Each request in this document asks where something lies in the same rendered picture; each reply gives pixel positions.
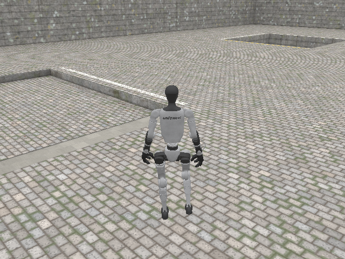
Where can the robot left hand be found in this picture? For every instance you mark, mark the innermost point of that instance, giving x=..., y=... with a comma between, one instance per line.
x=148, y=156

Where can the robot right hand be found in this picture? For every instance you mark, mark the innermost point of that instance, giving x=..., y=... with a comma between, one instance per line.
x=199, y=158

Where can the right robot forearm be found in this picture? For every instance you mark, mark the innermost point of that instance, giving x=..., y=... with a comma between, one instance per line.
x=197, y=145

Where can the left robot upper arm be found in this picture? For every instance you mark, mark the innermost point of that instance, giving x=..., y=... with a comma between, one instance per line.
x=152, y=123

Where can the robot head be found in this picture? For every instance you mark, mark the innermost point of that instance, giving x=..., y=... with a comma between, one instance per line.
x=171, y=93

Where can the right robot upper arm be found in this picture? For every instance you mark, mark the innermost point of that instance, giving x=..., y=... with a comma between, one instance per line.
x=191, y=122

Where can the robot left shin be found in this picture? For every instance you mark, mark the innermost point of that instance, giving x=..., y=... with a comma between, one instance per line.
x=163, y=196

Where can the left robot forearm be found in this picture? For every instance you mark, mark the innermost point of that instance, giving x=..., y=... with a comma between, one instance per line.
x=147, y=144

